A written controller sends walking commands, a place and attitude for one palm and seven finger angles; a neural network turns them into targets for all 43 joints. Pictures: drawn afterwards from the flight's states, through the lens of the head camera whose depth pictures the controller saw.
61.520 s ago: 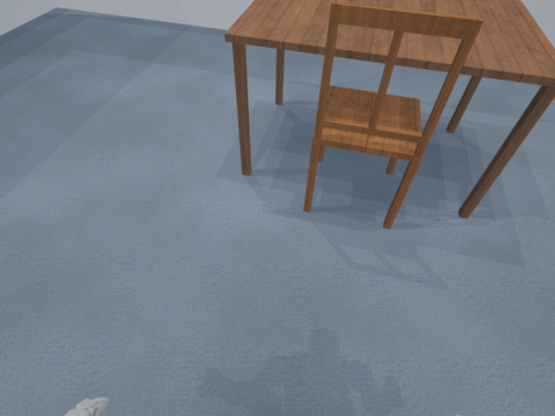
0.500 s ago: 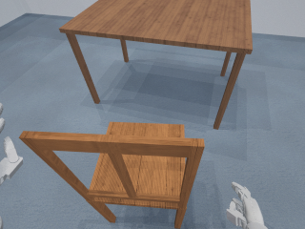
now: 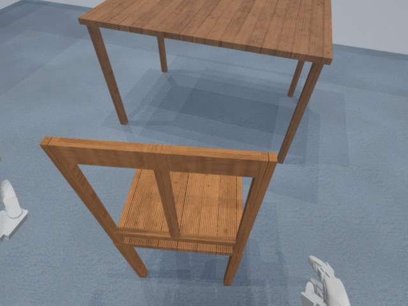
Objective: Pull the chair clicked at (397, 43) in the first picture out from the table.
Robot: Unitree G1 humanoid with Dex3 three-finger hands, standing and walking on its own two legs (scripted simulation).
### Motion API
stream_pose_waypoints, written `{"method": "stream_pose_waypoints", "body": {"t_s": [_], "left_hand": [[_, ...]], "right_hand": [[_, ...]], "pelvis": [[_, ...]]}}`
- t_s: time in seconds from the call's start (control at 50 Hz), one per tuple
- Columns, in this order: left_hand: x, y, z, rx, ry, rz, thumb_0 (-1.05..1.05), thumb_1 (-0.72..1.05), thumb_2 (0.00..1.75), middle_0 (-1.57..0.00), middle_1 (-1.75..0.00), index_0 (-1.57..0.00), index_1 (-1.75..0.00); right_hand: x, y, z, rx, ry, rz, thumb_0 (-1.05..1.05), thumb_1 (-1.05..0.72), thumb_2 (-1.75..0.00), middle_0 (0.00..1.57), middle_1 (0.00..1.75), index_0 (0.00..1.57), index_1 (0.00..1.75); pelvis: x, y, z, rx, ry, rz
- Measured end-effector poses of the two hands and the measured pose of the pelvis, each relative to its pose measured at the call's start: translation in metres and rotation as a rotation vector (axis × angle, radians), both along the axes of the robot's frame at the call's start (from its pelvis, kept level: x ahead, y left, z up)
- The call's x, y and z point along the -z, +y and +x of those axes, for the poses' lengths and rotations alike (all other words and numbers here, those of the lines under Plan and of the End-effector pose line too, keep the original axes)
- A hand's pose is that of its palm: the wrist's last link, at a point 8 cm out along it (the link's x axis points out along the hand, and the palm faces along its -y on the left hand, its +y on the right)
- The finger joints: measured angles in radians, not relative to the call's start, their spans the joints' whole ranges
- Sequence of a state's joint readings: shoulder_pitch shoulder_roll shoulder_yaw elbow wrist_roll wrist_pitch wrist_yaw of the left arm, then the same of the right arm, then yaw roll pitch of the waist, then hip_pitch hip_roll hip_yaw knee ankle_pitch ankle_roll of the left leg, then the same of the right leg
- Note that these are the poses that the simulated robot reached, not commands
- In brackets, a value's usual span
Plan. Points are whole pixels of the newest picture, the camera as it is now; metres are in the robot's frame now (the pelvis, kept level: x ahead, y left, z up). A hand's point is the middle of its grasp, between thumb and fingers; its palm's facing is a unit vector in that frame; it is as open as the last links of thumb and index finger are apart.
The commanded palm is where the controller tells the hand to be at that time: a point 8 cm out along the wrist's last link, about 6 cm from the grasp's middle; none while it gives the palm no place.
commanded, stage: step back with the hand held close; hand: left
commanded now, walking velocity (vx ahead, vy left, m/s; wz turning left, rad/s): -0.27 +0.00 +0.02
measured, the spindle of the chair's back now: (169, 208) +0.34 +0.11 -0.07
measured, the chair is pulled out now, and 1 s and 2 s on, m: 0.66 0.66 0.66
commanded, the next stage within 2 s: stop stepping back and stand still in 1.12 s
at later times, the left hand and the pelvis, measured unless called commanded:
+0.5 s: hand (17, 215) +0.19 +0.26 +0.18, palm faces +0.46 -0.74 -0.48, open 7.4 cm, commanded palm +0.12 +0.30 +0.19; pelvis -0.01 +0.00 -0.01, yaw +1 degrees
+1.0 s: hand out of the picture +0.14 +0.26 +0.18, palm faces +0.47 -0.76 -0.45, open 7.4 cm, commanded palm +0.08 +0.29 +0.19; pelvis -0.05 -0.01 +0.00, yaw +1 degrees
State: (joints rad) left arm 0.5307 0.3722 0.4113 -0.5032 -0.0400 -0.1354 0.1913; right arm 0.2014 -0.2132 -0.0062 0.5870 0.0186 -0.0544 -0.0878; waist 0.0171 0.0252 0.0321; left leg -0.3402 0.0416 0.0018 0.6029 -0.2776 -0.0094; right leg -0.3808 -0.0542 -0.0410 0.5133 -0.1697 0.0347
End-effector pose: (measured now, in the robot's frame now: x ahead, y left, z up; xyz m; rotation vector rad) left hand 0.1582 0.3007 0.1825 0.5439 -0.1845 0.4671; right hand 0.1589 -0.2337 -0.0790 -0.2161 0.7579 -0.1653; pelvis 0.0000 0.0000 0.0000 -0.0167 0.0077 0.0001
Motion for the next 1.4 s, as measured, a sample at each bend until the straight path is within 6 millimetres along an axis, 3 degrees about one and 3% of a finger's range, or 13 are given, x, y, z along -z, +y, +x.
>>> {"method": "stream_pose_waypoints", "body": {"t_s": [0.18,0.4,0.6,0.78,0.96,1.1,1.26,1.4], "left_hand": [[-0.006,0.005,-0.008,0.024,-0.024,0.065,0.01,0.89,0.90,-0.22,-0.30,-0.22,-0.31],[-0.011,-0.009,-0.011,0.040,-0.102,0.069,0.01,0.89,0.90,-0.22,-0.30,-0.22,-0.31],[-0.014,-0.001,-0.009,0.063,-0.080,0.142,0.01,0.89,0.90,-0.22,-0.30,-0.22,-0.31],[-0.015,-0.028,-0.023,0.110,-0.135,0.098,0.01,0.89,0.90,-0.22,-0.30,-0.22,-0.31],[-0.012,0.002,-0.053,0.074,-0.101,0.101,0.01,0.89,0.90,-0.22,-0.30,-0.22,-0.31],[-0.023,-0.029,-0.072,0.155,-0.148,0.063,0.01,0.89,0.90,-0.21,-0.30,-0.21,-0.31],[-0.025,-0.062,-0.106,0.230,-0.064,0.149,0.01,0.89,0.90,-0.22,-0.30,-0.22,-0.31],[-0.003,-0.044,-0.141,0.132,0.005,0.065,0.01,0.89,0.90,-0.22,-0.30,-0.22,-0.31]], "right_hand": [[0.001,0.000,-0.015,0.001,-0.002,-0.014,0.01,-0.90,-0.90,0.20,0.30,0.21,0.30],[0.010,-0.003,-0.007,-0.032,0.003,-0.006,0.01,-0.90,-0.90,0.20,0.30,0.21,0.30],[0.002,-0.005,-0.004,-0.008,-0.019,-0.025,0.01,-0.91,-0.90,0.20,0.30,0.21,0.30],[0.009,-0.012,-0.006,-0.039,-0.017,-0.007,0.01,-0.90,-0.90,0.20,0.30,0.21,0.30],[-0.008,-0.005,-0.037,-0.021,-0.020,-0.043,0.01,-0.91,-0.90,0.20,0.30,0.20,0.30],[-0.010,-0.004,-0.074,-0.064,-0.039,0.006,0.01,-0.90,-0.90,0.20,0.30,0.21,0.30],[0.005,-0.038,-0.131,-0.007,0.008,0.037,0.01,-0.90,-0.90,0.21,0.30,0.21,0.30],[-0.007,-0.067,-0.180,0.090,0.009,-0.046,0.01,-0.91,-0.90,0.20,0.30,0.21,0.30]], "pelvis": [[0.004,0.001,-0.008,-0.017,0.001,0.003],[0.009,-0.006,-0.009,-0.021,0.017,0.000],[0.008,-0.007,-0.009,-0.029,0.032,0.000],[0.011,-0.018,-0.020,-0.047,0.020,-0.004],[0.003,-0.010,-0.046,-0.031,0.009,-0.007],[-0.004,-0.023,-0.076,0.006,0.012,-0.033],[-0.002,-0.046,-0.124,0.025,0.021,-0.017],[-0.001,-0.040,-0.143,0.007,0.011,0.001]]}}
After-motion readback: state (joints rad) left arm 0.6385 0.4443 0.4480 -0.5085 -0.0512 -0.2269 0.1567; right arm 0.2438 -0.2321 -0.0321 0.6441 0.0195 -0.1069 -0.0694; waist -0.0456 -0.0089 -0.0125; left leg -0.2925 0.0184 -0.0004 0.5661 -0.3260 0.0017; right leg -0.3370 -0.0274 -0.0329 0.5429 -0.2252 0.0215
